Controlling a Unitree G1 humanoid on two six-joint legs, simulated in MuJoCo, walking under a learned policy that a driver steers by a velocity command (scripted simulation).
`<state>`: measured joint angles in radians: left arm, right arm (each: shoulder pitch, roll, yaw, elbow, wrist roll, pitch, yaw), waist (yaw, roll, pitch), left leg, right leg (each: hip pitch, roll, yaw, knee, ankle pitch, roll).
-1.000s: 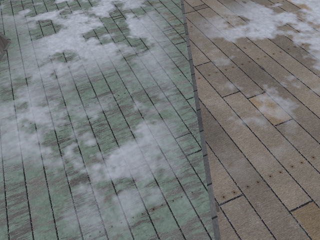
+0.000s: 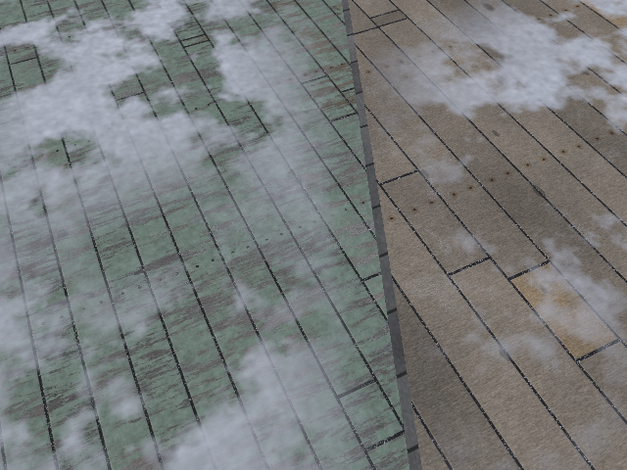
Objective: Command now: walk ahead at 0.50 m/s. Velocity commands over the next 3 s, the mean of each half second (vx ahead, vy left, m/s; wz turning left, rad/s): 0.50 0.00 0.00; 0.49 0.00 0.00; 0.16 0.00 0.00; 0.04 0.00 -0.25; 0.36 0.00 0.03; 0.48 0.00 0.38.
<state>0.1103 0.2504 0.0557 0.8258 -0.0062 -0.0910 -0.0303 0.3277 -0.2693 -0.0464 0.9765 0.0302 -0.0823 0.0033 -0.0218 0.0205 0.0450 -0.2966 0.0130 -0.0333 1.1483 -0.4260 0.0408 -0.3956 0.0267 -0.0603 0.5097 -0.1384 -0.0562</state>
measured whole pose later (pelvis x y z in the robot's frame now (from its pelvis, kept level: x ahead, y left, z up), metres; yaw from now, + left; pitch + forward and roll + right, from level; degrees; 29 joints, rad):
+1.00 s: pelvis +0.56 +0.03 -0.01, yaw +0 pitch +2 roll +1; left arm 0.00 0.24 0.05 0.83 0.00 -0.10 -0.04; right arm 0.38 -0.27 -0.06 1.03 0.01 -0.04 -0.01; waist -0.06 0.00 0.03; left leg 0.03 0.01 0.04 0.47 -0.43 -0.01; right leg -0.49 -0.02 -0.04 0.51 -0.06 -0.07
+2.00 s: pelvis +0.70 +0.00 -0.01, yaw -10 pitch +0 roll +2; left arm 0.18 0.29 0.09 0.94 -0.02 0.05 0.01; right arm 0.06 -0.30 -0.09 0.97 0.01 0.02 -0.06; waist 0.02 0.03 0.04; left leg -0.36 0.11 0.11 0.73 -0.43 -0.04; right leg -0.31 -0.01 -0.04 0.67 -0.37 -0.05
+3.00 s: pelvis +1.20 -0.06 +0.00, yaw +6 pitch +2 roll +2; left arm 0.06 0.27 0.04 0.77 0.00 -0.12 -0.02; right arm 0.32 -0.28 -0.06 0.87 0.02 -0.07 0.00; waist -0.08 -0.03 0.01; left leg -0.03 -0.09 -0.11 0.35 -0.36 0.04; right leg -0.56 -0.05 0.03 0.50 0.04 0.00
